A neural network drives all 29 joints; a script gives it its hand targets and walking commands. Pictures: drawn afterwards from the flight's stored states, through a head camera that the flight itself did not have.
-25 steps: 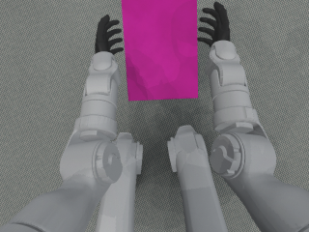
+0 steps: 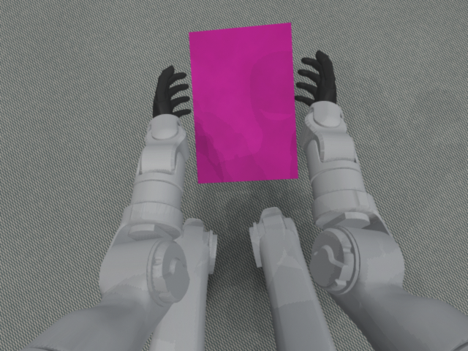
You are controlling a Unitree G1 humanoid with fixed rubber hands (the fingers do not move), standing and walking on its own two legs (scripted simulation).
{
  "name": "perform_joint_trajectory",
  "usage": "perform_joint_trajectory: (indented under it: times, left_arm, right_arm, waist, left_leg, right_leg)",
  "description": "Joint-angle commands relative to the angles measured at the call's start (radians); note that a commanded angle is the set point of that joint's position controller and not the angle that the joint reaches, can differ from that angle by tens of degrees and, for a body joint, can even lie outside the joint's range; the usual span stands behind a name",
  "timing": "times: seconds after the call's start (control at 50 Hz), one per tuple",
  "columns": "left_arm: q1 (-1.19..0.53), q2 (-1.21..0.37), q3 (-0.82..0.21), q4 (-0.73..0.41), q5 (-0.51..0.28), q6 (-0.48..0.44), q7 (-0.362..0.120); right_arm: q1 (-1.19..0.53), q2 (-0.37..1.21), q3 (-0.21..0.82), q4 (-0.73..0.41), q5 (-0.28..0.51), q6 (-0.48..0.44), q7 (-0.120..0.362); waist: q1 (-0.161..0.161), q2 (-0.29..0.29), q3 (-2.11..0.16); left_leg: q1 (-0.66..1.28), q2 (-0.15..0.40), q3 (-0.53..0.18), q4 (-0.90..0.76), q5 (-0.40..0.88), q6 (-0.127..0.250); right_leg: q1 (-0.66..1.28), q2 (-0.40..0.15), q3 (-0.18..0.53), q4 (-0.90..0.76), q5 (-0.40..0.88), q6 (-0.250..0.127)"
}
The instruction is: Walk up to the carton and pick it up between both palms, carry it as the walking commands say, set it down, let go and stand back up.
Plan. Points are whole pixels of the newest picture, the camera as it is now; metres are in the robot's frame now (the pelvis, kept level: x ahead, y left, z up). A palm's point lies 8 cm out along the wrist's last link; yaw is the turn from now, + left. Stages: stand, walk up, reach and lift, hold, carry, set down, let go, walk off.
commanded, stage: reach and lift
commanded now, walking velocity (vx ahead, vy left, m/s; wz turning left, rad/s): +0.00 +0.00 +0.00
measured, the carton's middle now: (245, 113) +0.50 -0.06 -0.18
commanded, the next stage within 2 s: none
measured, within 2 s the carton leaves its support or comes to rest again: neither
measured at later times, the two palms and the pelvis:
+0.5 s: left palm (155, 110) +0.46 +0.08 -0.01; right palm (339, 99) +0.45 -0.17 -0.01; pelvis +0.01 -0.01 +0.05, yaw -2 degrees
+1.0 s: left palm (138, 100) +0.45 +0.08 +0.06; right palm (367, 90) +0.43 -0.17 +0.07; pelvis +0.03 +0.00 +0.12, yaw -3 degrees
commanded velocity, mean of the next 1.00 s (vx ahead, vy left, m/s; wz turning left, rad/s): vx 0.00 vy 0.00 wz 0.00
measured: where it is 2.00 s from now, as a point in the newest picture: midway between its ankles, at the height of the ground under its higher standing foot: (233, 286)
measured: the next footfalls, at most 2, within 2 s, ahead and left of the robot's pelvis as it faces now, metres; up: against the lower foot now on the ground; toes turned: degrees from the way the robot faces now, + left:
none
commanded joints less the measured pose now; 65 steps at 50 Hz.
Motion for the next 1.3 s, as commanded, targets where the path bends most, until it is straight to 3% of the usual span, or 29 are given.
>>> perform_joint_trajectory:
  times: [0.0, 0.02, 0.1, 0.16, 0.24, 0.32, 0.36, 0.4, 0.44, 0.46, 0.5, 0.52, 0.54, 0.64, 0.66, 0.68, 0.8, 0.82, 0.88, 0.92, 0.98, 1.0, 1.04, 1.08, 1.12, 1.18, 1.22, 1.26, 1.28]
  left_arm:
    - [-0.688, -0.929, -0.523, -0.010, -0.095, -0.062, -0.285]
    - [-0.737, -0.929, -0.545, -0.035, -0.109, -0.061, -0.286]
    - [-0.674, -0.923, -0.498, 0.016, -0.108, -0.059, -0.300]
    - [-0.602, -0.925, -0.450, 0.059, -0.070, -0.055, -0.309]
    - [-0.666, -0.959, -0.499, -0.018, -0.112, -0.067, -0.320]
    - [-0.672, -0.962, -0.552, -0.061, -0.143, -0.074, -0.323]
    - [-0.654, -0.946, -0.533, -0.038, -0.105, -0.054, -0.324]
    - [-0.556, -0.933, -0.492, 0.029, -0.079, -0.049, -0.328]
    - [-0.551, -0.981, -0.505, 0.019, -0.076, -0.049, -0.325]
    - [-0.569, -0.967, -0.500, 0.034, -0.086, -0.046, -0.330]
    - [-0.570, -0.967, -0.512, 0.007, -0.089, -0.049, -0.325]
    - [-0.590, -0.971, -0.540, -0.011, -0.098, -0.053, -0.323]
    - [-0.571, -0.990, -0.548, -0.007, -0.097, -0.054, -0.319]
    - [-0.494, -0.997, -0.514, 0.016, -0.064, -0.064, -0.308]
    - [-0.483, -1.013, -0.530, 0.009, -0.089, -0.065, -0.311]
    - [-0.491, -0.988, -0.534, -0.006, -0.074, -0.071, -0.306]
    - [-0.444, -0.973, -0.558, -0.040, -0.066, -0.082, -0.296]
    - [-0.399, -1.004, -0.546, -0.015, -0.070, -0.082, -0.296]
    - [-0.376, -0.981, -0.545, 0.023, -0.062, -0.079, -0.296]
    - [-0.383, -1.035, -0.598, -0.032, -0.100, -0.091, -0.295]
    - [-0.378, -1.042, -0.588, -0.006, -0.103, -0.091, -0.299]
    - [-0.373, -0.999, -0.572, -0.024, -0.097, -0.097, -0.301]
    - [-0.314, -0.999, -0.543, 0.033, -0.076, -0.088, -0.305]
    - [-0.347, -0.997, -0.561, -0.022, -0.079, -0.096, -0.303]
    - [-0.309, -1.011, -0.578, -0.018, -0.070, -0.099, -0.301]
    - [-0.280, -1.026, -0.598, -0.039, -0.086, -0.112, -0.298]
    - [-0.272, -1.006, -0.597, -0.029, -0.073, -0.111, -0.300]
    - [-0.256, -1.002, -0.591, -0.040, -0.078, -0.111, -0.299]
    - [-0.210, -1.049, -0.618, -0.004, -0.079, -0.102, -0.300]
  right_arm:
    - [-0.474, 1.002, 0.498, 0.126, 0.121, 0.013, 0.383]
    - [-0.481, 1.004, 0.490, 0.122, 0.127, 0.017, 0.380]
    - [-0.475, 1.017, 0.532, 0.107, 0.121, 0.027, 0.361]
    - [-0.466, 1.033, 0.545, 0.108, 0.121, 0.023, 0.352]
    - [-0.420, 1.070, 0.560, 0.100, 0.121, 0.018, 0.345]
    - [-0.390, 1.092, 0.586, 0.102, 0.130, 0.018, 0.337]
    - [-0.387, 1.080, 0.557, 0.108, 0.121, 0.022, 0.329]
    - [-0.393, 1.061, 0.566, 0.088, 0.116, 0.012, 0.328]
    - [-0.402, 1.070, 0.574, 0.087, 0.123, 0.016, 0.330]
    - [-0.414, 1.056, 0.571, 0.078, 0.119, 0.013, 0.328]
    - [-0.334, 1.052, 0.525, 0.119, 0.098, 0.019, 0.337]
    - [-0.344, 1.059, 0.552, 0.106, 0.122, 0.006, 0.334]
    - [-0.295, 1.053, 0.519, 0.128, 0.101, 0.003, 0.334]
    - [-0.303, 1.075, 0.547, 0.117, 0.104, -0.003, 0.344]
    - [-0.335, 1.079, 0.578, 0.079, 0.126, -0.004, 0.345]
    - [-0.276, 1.068, 0.557, 0.094, 0.110, -0.007, 0.349]
    - [-0.194, 1.074, 0.571, 0.126, 0.112, -0.008, 0.355]
    - [-0.189, 1.088, 0.576, 0.109, 0.107, -0.011, 0.355]
    - [-0.200, 1.055, 0.569, 0.102, 0.116, -0.018, 0.356]
    - [-0.153, 1.085, 0.608, 0.075, 0.115, -0.022, 0.349]
    - [-0.194, 1.073, 0.626, 0.028, 0.130, -0.029, 0.345]
    - [-0.181, 1.095, 0.633, 0.064, 0.133, -0.021, 0.343]
    - [-0.127, 1.056, 0.587, 0.089, 0.095, -0.021, 0.341]
    - [-0.074, 1.065, 0.582, 0.108, 0.083, -0.021, 0.344]
    - [-0.073, 1.074, 0.591, 0.091, 0.103, -0.030, 0.347]
    - [-0.050, 1.117, 0.630, 0.080, 0.111, -0.034, 0.350]
    - [-0.085, 1.082, 0.642, 0.043, 0.123, -0.044, 0.351]
    - [-0.027, 1.092, 0.632, 0.084, 0.108, -0.033, 0.351]
    - [-0.110, 1.090, 0.694, -0.018, 0.138, -0.045, 0.347]
  waist:
    - [0.002, 0.022, -0.894]
    - [-0.012, 0.055, -0.922]
    - [0.001, -0.045, -0.898]
    - [0.060, -0.053, -0.867]
    - [0.010, -0.091, -0.945]
    - [0.011, -0.094, -0.982]
    - [0.034, -0.033, -0.912]
    - [0.046, -0.066, -0.844]
    - [0.065, -0.020, -0.870]
    - [0.021, -0.073, -0.870]
    - [-0.005, -0.041, -0.856]
    - [0.032, 0.026, -0.916]
    - [-0.011, 0.012, -0.856]
    - [0.029, 0.015, -0.823]
    - [0.022, -0.047, -0.861]
    - [0.020, 0.014, -0.834]
    - [0.038, 0.013, -0.796]
    - [0.022, -0.033, -0.792]
    - [0.049, 0.021, -0.752]
    - [0.003, -0.032, -0.814]
    - [0.010, -0.002, -0.791]
    - [0.041, -0.013, -0.758]
    - [-0.004, -0.035, -0.687]
    - [-0.005, -0.027, -0.712]
    - [0.020, 0.033, -0.718]
    - [0.010, -0.038, -0.737]
    - [0.036, 0.030, -0.691]
    - [0.028, -0.017, -0.678]
    - [0.048, -0.016, -0.748]
  left_leg:
    - [0.378, -0.049, 0.170, -0.227, 0.254, 0.046]
    - [0.395, -0.043, 0.168, -0.230, 0.229, 0.045]
    - [0.342, -0.044, 0.169, -0.239, 0.170, 0.066]
    - [0.335, -0.044, 0.188, -0.259, 0.169, 0.069]
    - [0.422, -0.043, 0.158, -0.284, 0.205, 0.070]
    - [0.438, -0.040, 0.159, -0.288, 0.228, 0.063]
    - [0.471, -0.039, 0.159, -0.322, 0.204, 0.061]
    - [0.443, -0.039, 0.156, -0.339, 0.213, 0.067]
    - [0.491, -0.045, 0.161, -0.365, 0.219, 0.067]
    - [0.482, -0.034, 0.148, -0.359, 0.180, 0.068]
    - [0.541, -0.034, 0.134, -0.386, 0.201, 0.062]
    - [0.556, -0.037, 0.159, -0.379, 0.214, 0.055]
    - [0.564, -0.033, 0.132, -0.396, 0.237, 0.054]
    - [0.595, -0.033, 0.132, -0.433, 0.241, 0.061]
    - [0.619, -0.038, 0.125, -0.434, 0.272, 0.064]
    - [0.631, -0.033, 0.118, -0.457, 0.285, 0.061]
    - [0.689, -0.030, 0.112, -0.492, 0.287, 0.063]
    - [0.719, -0.029, 0.094, -0.511, 0.327, 0.067]
    - [0.766, -0.026, 0.097, -0.542, 0.282, 0.070]
    - [0.797, -0.031, 0.085, -0.538, 0.332, 0.069]
    - [0.833, -0.026, 0.082, -0.573, 0.317, 0.072]
    - [0.773, -0.024, 0.096, -0.579, 0.291, 0.075]
    - [0.805, -0.022, 0.080, -0.600, 0.275, 0.078]
    - [0.810, -0.017, 0.078, -0.607, 0.290, 0.070]
    - [0.888, -0.017, 0.071, -0.638, 0.338, 0.071]
    - [0.907, -0.014, 0.059, -0.661, 0.376, 0.074]
    - [0.910, -0.013, 0.064, -0.689, 0.365, 0.076]
    - [0.903, -0.011, 0.063, -0.711, 0.343, 0.078]
    - [0.989, -0.013, 0.056, -0.717, 0.354, 0.088]
  right_leg:
    - [0.688, 0.057, -0.197, -0.185, 0.293, -0.036]
    - [0.696, 0.057, -0.192, -0.182, 0.278, -0.043]
    - [0.774, 0.051, -0.181, -0.224, 0.244, -0.024]
    - [0.834, 0.052, -0.165, -0.246, 0.247, -0.020]
    - [0.865, 0.060, -0.181, -0.265, 0.270, -0.020]
    - [0.927, 0.067, -0.172, -0.269, 0.319, -0.024]
    - [0.895, 0.059, -0.161, -0.299, 0.272, -0.030]
    - [0.905, 0.055, -0.159, -0.322, 0.286, -0.021]
    - [0.931, 0.056, -0.154, -0.330, 0.281, -0.023]
    - [0.937, 0.058, -0.160, -0.348, 0.251, -0.020]
    - [0.904, 0.061, -0.171, -0.353, 0.257, -0.030]
    - [0.967, 0.059, -0.156, -0.352, 0.280, -0.035]
    - [0.911, 0.062, -0.169, -0.355, 0.298, -0.039]
    - [0.957, 0.059, -0.145, -0.403, 0.286, -0.040]
    - [0.996, 0.059, -0.155, -0.410, 0.313, -0.028]
    - [0.960, 0.062, -0.147, -0.410, 0.326, -0.037]
    - [0.994, 0.054, -0.137, -0.451, 0.324, -0.041]
    - [1.018, 0.059, -0.146, -0.464, 0.357, -0.033]
    - [0.989, 0.052, -0.137, -0.484, 0.298, -0.035]
    - [1.063, 0.054, -0.135, -0.510, 0.356, -0.032]
    - [1.078, 0.049, -0.124, -0.536, 0.324, -0.036]
    - [1.131, 0.045, -0.109, -0.547, 0.329, -0.032]
    - [1.089, 0.040, -0.115, -0.579, 0.302, -0.032]
    - [1.106, 0.041, -0.113, -0.587, 0.323, -0.040]
    - [1.118, 0.036, -0.114, -0.593, 0.352, -0.040]
    - [1.180, 0.044, -0.113, -0.624, 0.396, -0.038]
    - [1.174, 0.034, -0.095, -0.641, 0.387, -0.039]
    - [1.235, 0.029, -0.088, -0.672, 0.376, -0.040]
    - [1.256, 0.035, -0.098, -0.669, 0.364, -0.032]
